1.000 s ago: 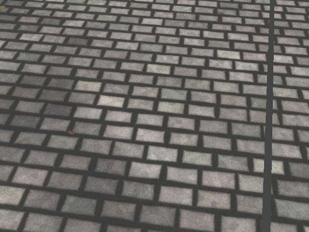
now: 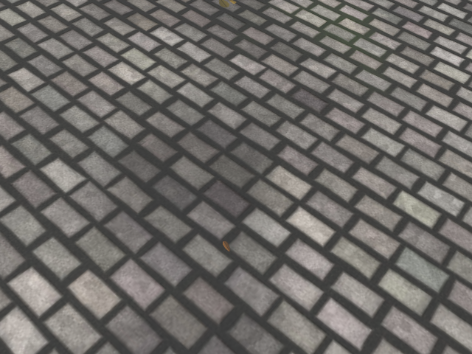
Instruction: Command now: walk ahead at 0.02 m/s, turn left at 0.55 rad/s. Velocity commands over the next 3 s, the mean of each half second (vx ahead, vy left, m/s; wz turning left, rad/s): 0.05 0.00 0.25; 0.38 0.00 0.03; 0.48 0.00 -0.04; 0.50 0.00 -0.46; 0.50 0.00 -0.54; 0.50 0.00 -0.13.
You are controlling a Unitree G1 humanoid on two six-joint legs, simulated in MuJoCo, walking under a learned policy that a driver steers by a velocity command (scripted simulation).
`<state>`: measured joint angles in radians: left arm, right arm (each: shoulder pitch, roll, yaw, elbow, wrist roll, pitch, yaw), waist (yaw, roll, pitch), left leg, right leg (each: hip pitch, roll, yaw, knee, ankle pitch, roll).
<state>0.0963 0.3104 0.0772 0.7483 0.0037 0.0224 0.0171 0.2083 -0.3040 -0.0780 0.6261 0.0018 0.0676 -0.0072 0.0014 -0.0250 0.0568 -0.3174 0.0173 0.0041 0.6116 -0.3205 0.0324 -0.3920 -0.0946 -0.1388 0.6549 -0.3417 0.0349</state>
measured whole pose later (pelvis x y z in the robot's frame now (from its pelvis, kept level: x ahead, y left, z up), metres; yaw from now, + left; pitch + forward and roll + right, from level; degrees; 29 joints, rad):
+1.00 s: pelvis +0.20 +0.01 +0.00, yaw +5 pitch +2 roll +0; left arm -0.01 0.26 0.03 0.72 -0.02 -0.08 -0.06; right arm 0.48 -0.25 -0.05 0.85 0.02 -0.06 -0.01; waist -0.10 -0.04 0.03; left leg 0.13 -0.02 0.01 0.18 -0.35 0.02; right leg -0.61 -0.05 -0.01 0.55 0.02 -0.02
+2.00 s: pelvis +0.75 +0.05 +0.01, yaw -13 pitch +1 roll +3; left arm 0.11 0.28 0.06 0.72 -0.02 -0.02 -0.04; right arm 0.30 -0.29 -0.08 0.87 0.00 -0.09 -0.01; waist -0.08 -0.04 0.04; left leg 0.05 0.00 0.24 0.23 -0.28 -0.01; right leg -0.65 -0.11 0.01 0.71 -0.01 -0.02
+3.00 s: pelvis +1.28 -0.18 +0.02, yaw -32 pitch +2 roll +2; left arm 0.09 0.27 0.04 0.69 -0.01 -0.07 -0.02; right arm 0.37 -0.27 -0.05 0.86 0.02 -0.08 0.01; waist -0.10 -0.04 0.03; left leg -0.02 -0.06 0.02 0.23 -0.24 0.04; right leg -0.64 -0.09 0.05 0.61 0.03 0.01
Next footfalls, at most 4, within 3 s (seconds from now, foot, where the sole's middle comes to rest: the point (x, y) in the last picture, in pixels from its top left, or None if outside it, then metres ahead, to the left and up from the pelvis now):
0.38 right None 0.06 -0.13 -0.77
1.08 right None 0.45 -0.09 -0.77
1.60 left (174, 265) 0.71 0.17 -0.77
2.12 right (270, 206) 0.95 -0.13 -0.77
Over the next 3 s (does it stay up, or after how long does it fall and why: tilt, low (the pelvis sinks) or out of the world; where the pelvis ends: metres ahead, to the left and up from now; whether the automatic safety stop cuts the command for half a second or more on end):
stays up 1.28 -0.18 0.02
